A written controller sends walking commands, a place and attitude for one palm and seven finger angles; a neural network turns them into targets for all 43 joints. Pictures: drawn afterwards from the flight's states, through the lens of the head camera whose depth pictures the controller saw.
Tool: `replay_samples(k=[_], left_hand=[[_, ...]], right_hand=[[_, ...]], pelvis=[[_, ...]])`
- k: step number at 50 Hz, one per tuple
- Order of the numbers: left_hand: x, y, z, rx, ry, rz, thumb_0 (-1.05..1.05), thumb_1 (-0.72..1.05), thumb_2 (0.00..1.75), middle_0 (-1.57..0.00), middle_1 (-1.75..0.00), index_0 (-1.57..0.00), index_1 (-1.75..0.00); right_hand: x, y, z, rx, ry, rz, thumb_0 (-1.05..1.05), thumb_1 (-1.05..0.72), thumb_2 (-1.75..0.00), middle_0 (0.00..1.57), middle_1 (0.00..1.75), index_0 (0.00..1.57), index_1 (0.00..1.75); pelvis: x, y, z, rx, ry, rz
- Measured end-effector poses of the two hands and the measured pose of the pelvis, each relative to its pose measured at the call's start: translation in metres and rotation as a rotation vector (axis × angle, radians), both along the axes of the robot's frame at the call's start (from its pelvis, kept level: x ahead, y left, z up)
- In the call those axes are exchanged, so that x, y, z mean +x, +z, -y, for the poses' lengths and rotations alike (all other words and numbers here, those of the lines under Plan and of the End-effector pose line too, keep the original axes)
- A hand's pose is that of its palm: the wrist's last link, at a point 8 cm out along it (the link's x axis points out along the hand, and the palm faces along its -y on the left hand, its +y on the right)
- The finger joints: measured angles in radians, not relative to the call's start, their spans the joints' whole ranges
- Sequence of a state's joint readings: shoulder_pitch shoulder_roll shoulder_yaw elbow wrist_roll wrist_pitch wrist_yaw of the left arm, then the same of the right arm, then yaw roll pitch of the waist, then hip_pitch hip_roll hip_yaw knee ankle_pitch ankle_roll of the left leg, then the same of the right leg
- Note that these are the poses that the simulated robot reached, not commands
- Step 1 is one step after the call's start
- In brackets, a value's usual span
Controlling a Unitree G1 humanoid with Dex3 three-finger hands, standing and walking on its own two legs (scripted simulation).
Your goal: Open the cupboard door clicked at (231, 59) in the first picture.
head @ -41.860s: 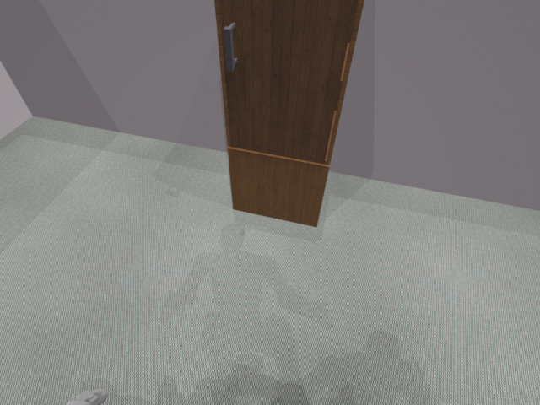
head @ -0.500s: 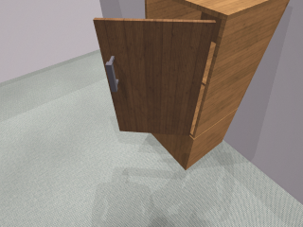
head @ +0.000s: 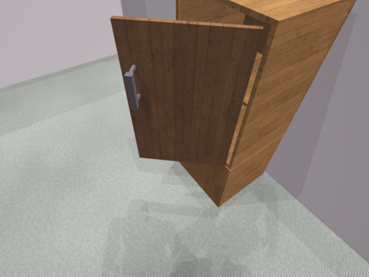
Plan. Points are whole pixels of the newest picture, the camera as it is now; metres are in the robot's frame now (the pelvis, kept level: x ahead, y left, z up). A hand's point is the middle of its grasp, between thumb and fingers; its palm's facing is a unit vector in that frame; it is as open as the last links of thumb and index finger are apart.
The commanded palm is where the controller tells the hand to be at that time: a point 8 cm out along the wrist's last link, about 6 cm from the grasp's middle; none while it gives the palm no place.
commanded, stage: shuffle to correct the standing spot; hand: left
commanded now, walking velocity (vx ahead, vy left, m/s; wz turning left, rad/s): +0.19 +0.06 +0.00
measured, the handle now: (133, 87) +0.61 +0.20 +0.06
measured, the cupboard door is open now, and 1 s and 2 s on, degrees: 48 48 48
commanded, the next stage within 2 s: come to a stop and stand still in 0.12 s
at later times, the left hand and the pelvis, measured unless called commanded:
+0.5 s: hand out of the picture +0.15 +0.19 -0.18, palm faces +0.01 -0.97 -0.23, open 7.4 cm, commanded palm none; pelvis +0.08 +0.00 -0.01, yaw +1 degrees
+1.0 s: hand out of the picture +0.07 +0.25 -0.17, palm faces +0.06 -0.96 -0.27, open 7.3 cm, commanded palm none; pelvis +0.05 +0.05 -0.01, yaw +1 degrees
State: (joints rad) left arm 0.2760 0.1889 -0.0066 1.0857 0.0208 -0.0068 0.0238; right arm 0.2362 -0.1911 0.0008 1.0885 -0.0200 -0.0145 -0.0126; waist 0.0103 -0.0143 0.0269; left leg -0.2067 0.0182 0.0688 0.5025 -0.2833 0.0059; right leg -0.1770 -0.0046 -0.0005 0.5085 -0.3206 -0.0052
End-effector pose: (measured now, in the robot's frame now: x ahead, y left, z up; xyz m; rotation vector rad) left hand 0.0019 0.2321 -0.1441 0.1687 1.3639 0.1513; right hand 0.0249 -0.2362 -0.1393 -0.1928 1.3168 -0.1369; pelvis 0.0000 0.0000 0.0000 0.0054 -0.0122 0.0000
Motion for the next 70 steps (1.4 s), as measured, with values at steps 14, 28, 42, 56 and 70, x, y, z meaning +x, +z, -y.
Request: replay_samples(k=[14,28,42,56,70], left_hand=[[0.016,-0.015,-0.010,-0.043,0.020,-0.124,0.01,0.91,0.90,-0.20,-0.30,-0.20,-0.30],[0.150,0.002,-0.004,0.035,-0.025,0.149,0.00,0.91,0.90,-0.20,-0.30,-0.20,-0.30],[0.105,-0.012,-0.041,0.005,0.012,0.117,0.00,0.91,0.90,-0.20,-0.30,-0.21,-0.30],[0.025,0.015,-0.063,0.076,0.044,0.006,0.01,0.91,0.90,-0.20,-0.30,-0.20,-0.30],[0.043,0.009,-0.013,-0.006,0.019,0.006,0.01,0.91,0.90,-0.20,-0.30,-0.20,-0.30]], right_hand=[[0.014,-0.003,-0.033,0.006,-0.040,-0.049,0.00,-0.91,-0.90,0.20,0.30,0.20,0.30],[0.032,-0.014,-0.019,0.030,-0.087,-0.176,0.01,-0.91,-0.90,0.20,0.30,0.20,0.30],[0.118,0.006,-0.041,-0.027,0.002,0.204,0.00,-0.91,-0.90,0.20,0.30,0.20,0.30],[0.099,-0.003,-0.061,0.063,0.039,0.194,0.00,-0.93,-0.90,0.20,0.30,0.20,0.30],[0.037,-0.004,-0.028,0.033,-0.012,-0.007,0.01,-0.91,-0.90,0.20,0.30,0.20,0.30]], pelvis=[[0.051,-0.008,-0.018,-0.008,-0.019,-0.020],[0.080,-0.007,-0.001,0.008,0.027,-0.022],[0.061,-0.014,-0.041,-0.023,0.004,0.030],[0.043,-0.004,-0.048,0.006,0.011,0.010],[0.053,0.002,-0.025,0.012,0.018,-0.002]])
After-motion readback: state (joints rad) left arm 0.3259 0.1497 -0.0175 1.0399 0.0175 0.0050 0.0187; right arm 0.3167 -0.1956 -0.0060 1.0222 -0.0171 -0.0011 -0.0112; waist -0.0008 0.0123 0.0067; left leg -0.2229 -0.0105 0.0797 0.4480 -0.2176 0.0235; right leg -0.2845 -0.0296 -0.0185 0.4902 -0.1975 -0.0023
